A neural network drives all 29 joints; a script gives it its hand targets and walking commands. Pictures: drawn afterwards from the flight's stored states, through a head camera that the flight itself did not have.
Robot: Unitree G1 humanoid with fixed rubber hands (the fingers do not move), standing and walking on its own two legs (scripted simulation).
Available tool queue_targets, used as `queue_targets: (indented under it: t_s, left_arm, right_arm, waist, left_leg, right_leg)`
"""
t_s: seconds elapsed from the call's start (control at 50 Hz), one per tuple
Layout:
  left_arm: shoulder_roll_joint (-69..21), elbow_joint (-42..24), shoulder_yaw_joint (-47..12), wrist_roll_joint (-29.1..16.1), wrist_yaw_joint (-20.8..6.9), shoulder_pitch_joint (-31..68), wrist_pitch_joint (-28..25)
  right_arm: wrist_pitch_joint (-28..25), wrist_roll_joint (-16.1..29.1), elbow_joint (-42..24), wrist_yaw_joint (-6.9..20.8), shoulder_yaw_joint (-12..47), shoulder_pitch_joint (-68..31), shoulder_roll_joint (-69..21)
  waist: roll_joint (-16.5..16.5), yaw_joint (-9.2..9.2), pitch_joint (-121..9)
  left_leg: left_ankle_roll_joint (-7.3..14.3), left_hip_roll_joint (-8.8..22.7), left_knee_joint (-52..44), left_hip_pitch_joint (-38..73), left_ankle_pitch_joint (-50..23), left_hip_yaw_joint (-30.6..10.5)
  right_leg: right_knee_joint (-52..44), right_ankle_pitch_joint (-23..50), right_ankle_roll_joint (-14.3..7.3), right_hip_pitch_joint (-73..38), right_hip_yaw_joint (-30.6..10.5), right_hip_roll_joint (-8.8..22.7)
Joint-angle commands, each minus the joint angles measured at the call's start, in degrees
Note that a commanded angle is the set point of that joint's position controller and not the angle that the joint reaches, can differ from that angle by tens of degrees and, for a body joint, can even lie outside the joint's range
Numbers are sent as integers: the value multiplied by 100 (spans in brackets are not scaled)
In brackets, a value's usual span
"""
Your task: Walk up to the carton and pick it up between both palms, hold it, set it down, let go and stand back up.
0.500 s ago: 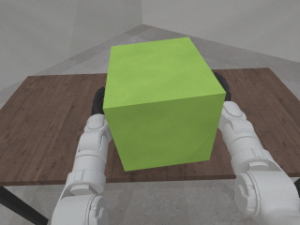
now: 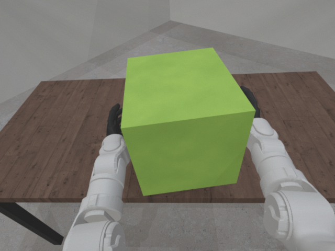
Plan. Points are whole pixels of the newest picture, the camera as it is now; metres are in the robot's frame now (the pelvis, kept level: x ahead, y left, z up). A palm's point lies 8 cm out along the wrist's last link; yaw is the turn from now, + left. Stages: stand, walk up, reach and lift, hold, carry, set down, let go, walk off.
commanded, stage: set down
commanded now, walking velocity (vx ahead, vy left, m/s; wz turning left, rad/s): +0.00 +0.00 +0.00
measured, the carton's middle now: (179, 117) +0.45 +0.04 +0.10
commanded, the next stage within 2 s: none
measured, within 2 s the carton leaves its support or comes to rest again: neither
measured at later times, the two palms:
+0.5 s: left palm (121, 138) +0.39 +0.18 +0.09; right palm (247, 120) +0.46 -0.14 +0.09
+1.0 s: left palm (125, 143) +0.40 +0.18 +0.05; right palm (241, 125) +0.49 -0.13 +0.05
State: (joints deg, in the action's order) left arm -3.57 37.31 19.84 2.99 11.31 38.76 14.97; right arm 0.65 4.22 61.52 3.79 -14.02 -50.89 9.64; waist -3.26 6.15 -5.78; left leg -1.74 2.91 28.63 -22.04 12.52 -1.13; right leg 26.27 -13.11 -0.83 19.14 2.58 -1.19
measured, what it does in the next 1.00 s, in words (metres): stands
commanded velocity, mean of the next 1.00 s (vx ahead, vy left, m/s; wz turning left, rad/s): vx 0.00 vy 0.00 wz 0.00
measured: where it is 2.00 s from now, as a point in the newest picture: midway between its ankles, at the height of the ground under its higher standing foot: outside the picture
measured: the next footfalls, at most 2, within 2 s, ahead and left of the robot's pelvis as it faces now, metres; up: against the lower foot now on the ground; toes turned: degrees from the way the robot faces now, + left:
none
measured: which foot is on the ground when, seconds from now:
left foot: down 0.00-1.00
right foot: down 0.00-1.00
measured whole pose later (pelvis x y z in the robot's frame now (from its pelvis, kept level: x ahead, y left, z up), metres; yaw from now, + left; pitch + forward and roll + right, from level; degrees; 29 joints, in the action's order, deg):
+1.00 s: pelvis +0.03 -0.02 +0.00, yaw +0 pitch +15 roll +0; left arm -6.8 40.2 23.5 4.9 10.7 37.2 4.0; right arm -10.2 -3.7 66.4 6.5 -18.2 -50.9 9.6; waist -3.2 9.2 -5.7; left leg -2.8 3.5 26.5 -28.4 12.5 -1.1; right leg 26.3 -14.3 -2.0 26.6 2.6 -1.8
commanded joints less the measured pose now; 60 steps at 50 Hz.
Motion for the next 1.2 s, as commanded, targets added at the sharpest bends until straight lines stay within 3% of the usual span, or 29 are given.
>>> queue_targets:
  t_s: [0.0,0.14,0.52,0.68,1.06,1.18]
  left_arm:
    - [-2808,-490,-1479,552,-662,4290,-465]
    - [-2723,-341,-1294,678,-616,4155,-538]
    - [-2537,-137,-849,989,-644,3998,-883]
    - [-2657,-138,-912,1034,-622,3805,-1102]
    - [-2890,-17,-1488,798,-608,3239,-1807]
    - [-2880,166,-1543,770,-631,2862,-1913]
  right_arm:
    - [-457,-835,-676,887,818,-4149,-2489]
    - [-558,-1036,-478,952,607,-4181,-2325]
    - [-882,-1517,-134,961,408,-4243,-2317]
    - [-1138,-1595,-176,960,544,-4225,-2386]
    - [-1859,-1647,113,769,1057,-3899,-2447]
    - [-1947,-1623,473,727,1131,-3621,-2315]
  waist:
    - [506,516,-3222]
    - [539,619,-3157]
    - [824,708,-3516]
    - [851,806,-3928]
    - [953,758,-5008]
    - [874,738,-4797]
  left_leg:
    - [-273,-15,-679,1934,-2862,374]
    - [-276,11,-686,1850,-2973,446]
    - [-157,-13,-655,1137,-3265,620]
    - [-167,12,-547,996,-3647,617]
    - [-218,116,-205,589,-4594,589]
    - [-192,145,-182,659,-4633,588]
  right_leg:
    - [-879,1183,-65,-446,307,-338]
    - [-930,1134,-101,-307,301,-334]
    - [-708,2211,36,-796,178,-190]
    - [-547,2884,64,-845,172,-154]
    - [-224,4373,80,-799,129,-86]
    - [-245,4300,52,-502,136,-99]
